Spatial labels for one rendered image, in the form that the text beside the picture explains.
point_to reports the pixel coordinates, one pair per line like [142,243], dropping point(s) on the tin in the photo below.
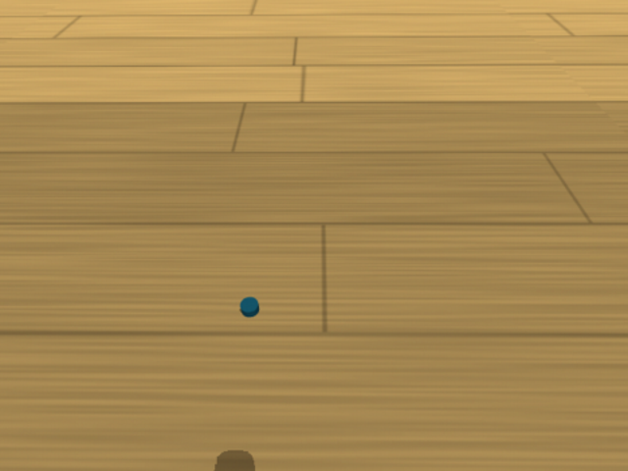
[249,307]

